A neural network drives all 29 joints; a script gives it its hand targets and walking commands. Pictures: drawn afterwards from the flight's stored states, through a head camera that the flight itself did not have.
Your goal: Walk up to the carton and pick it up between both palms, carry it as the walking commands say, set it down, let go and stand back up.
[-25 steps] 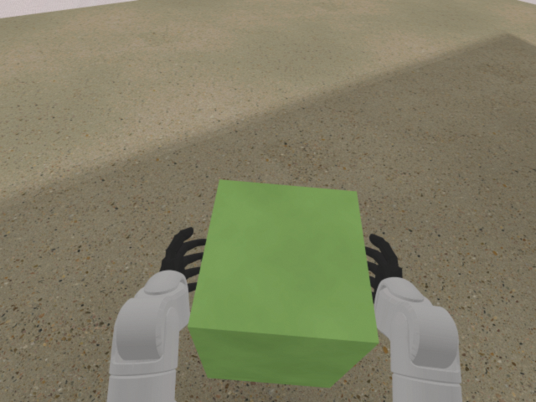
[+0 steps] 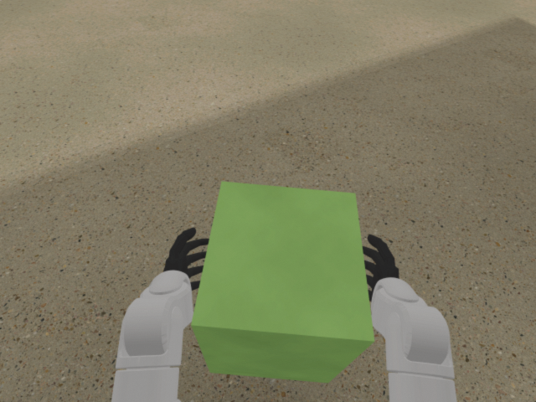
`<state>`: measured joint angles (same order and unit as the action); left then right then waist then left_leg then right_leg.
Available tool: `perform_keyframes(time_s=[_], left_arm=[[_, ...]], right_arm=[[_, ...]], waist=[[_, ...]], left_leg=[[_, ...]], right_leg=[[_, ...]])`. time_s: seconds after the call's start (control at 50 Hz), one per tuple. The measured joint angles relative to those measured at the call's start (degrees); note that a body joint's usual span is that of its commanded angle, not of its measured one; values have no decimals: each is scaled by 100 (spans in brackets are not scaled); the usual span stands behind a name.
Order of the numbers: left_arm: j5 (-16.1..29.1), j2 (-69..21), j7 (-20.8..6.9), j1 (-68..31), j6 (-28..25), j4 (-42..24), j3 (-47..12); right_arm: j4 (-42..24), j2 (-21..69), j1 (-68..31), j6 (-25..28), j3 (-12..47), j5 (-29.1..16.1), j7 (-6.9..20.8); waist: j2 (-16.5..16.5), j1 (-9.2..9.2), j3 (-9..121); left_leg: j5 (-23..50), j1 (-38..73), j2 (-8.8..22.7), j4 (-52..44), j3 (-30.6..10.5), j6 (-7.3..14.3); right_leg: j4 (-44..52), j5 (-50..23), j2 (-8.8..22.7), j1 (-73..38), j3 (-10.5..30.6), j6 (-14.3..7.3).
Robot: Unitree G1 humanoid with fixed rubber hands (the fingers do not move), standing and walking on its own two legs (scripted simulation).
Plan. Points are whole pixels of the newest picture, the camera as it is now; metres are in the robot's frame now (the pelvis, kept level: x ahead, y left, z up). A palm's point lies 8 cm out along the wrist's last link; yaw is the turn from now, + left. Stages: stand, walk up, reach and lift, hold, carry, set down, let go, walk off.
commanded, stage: carry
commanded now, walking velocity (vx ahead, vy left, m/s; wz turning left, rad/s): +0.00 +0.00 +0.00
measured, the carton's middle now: (278, 288) +0.29 +0.00 +0.00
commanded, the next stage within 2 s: hold in 1.06 s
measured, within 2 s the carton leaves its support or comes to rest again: neither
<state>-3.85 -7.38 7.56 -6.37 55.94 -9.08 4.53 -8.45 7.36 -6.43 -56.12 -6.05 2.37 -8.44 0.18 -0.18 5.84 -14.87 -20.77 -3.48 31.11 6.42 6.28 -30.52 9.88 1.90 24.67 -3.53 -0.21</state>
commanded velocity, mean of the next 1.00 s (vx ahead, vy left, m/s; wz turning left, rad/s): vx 0.00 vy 0.00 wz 0.00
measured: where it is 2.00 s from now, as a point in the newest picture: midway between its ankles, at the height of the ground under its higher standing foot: outside the picture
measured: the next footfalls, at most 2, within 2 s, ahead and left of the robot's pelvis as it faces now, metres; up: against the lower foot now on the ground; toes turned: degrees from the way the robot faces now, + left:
none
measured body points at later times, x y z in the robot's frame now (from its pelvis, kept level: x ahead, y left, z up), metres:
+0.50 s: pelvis +0.02 +0.01 +0.00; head +0.02 +0.01 +0.45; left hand +0.30 +0.15 +0.04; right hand +0.30 -0.14 +0.04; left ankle +0.02 +0.05 -0.73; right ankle +0.06 -0.12 -0.73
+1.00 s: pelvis +0.02 +0.01 +0.00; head +0.02 +0.01 +0.45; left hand +0.31 +0.15 +0.04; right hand +0.31 -0.15 +0.04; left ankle +0.02 +0.05 -0.73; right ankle +0.06 -0.12 -0.73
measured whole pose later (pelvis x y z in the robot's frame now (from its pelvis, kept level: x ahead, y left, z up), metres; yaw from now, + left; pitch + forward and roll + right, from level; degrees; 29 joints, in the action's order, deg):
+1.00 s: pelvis +0.02 +0.01 +0.00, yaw -1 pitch +4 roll -1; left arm -5.9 -7.4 6.7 -7.3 49.8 -1.8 4.8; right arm -1.1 7.4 -7.1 -49.6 -7.4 4.9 -5.6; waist 0.4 0.4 5.5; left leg -17.0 -17.7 -3.3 30.5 7.4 6.5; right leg -30.7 12.1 2.0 22.1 -3.2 0.3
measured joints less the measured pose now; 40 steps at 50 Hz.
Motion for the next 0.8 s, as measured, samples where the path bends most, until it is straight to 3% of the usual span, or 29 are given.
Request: perform_keyframes(time_s=[0.8], left_arm=[[-120, -6, -54, -102, -623, 664, 47]], right_arm=[[651, 5, -80, 636, -119, 189, 233]], waist=[[18, 57, -62]], left_leg=[[-215, 245, 12, -10, 90, 39]], right_leg=[[-45, 211, 14, -200, 34, 66]])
